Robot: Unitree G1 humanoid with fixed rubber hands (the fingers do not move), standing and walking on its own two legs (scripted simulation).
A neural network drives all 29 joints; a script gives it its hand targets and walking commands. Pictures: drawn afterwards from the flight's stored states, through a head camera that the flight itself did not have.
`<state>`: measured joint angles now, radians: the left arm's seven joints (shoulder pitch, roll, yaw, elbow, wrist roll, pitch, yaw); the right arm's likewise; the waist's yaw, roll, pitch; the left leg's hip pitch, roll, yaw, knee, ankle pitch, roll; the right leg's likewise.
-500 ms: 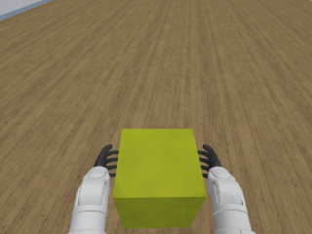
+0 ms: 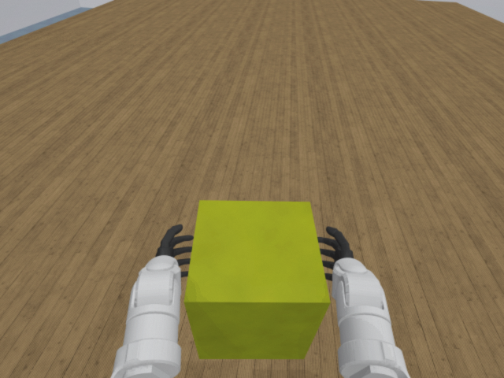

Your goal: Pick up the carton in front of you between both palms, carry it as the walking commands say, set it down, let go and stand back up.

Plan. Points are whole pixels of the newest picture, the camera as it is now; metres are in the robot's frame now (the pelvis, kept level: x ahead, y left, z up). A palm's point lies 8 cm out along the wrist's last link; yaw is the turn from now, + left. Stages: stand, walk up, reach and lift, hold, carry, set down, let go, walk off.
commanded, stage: set down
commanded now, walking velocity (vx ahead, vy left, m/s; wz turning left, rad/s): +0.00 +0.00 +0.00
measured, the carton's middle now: (253, 282) +0.33 +0.00 -0.04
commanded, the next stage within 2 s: none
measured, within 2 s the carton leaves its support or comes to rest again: neither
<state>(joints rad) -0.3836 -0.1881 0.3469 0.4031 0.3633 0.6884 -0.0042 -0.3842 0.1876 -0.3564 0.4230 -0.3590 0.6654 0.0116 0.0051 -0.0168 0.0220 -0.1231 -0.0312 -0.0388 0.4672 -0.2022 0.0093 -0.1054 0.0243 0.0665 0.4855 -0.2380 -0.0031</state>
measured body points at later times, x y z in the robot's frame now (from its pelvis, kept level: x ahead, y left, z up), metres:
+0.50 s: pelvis -0.02 -0.01 -0.08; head +0.19 +0.00 +0.32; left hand +0.37 +0.15 -0.16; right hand +0.37 -0.16 -0.16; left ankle +0.04 +0.12 -0.74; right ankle +0.03 -0.12 -0.74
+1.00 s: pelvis -0.04 +0.00 -0.21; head +0.21 +0.00 +0.16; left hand +0.42 +0.14 -0.30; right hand +0.43 -0.16 -0.30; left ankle +0.04 +0.12 -0.74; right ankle +0.03 -0.12 -0.74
